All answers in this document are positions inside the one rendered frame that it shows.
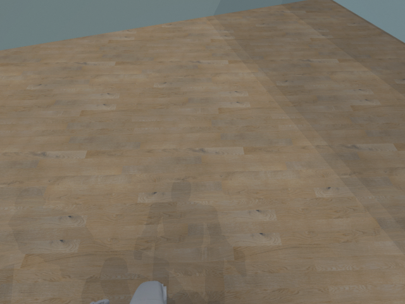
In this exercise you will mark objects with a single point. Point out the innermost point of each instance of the robot left thigh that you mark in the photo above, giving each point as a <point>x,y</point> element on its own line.
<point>150,292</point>

